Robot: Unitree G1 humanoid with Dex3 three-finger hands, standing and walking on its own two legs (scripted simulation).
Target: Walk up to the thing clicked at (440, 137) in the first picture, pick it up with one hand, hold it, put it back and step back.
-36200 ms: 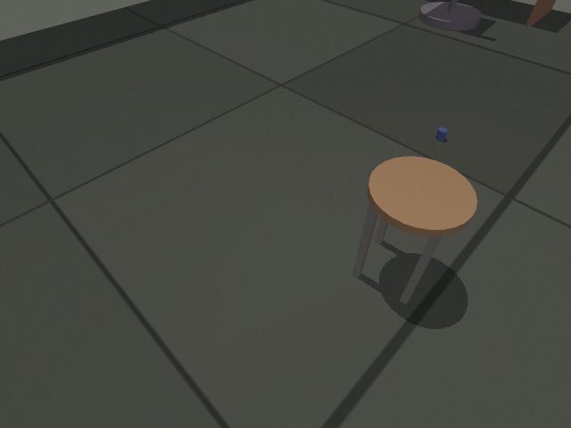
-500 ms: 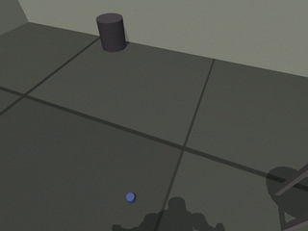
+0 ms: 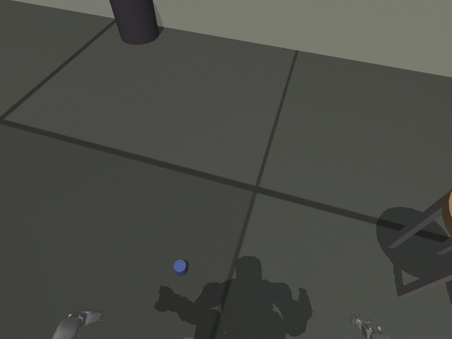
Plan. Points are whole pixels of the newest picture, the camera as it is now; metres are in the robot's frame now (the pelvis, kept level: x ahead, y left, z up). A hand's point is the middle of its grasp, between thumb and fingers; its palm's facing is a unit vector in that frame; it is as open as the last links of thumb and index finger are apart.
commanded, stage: rise first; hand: left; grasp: from above
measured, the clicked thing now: (180, 268) +0.46 +0.20 -0.72
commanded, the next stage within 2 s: none
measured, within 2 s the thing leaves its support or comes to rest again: neither
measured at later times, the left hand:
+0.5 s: hand out of the picture +0.13 +0.26 -0.19, palm faces -0.11 -0.88 -0.45, open 13.1 cm
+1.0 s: hand out of the picture +0.17 +0.27 -0.30, palm faces -0.36 -0.69 -0.63, open 13.4 cm
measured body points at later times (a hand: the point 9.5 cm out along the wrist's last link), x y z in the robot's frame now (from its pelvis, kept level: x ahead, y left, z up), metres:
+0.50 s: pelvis +0.00 +0.00 -0.06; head +0.09 +0.01 +0.38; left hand +0.14 +0.30 -0.16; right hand +0.17 -0.25 -0.14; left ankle +0.02 +0.12 -0.71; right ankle -0.01 -0.12 -0.71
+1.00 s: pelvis -0.04 +0.00 -0.16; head +0.10 +0.02 +0.27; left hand +0.19 +0.31 -0.26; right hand +0.15 -0.26 -0.25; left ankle +0.02 +0.12 -0.71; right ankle -0.01 -0.12 -0.71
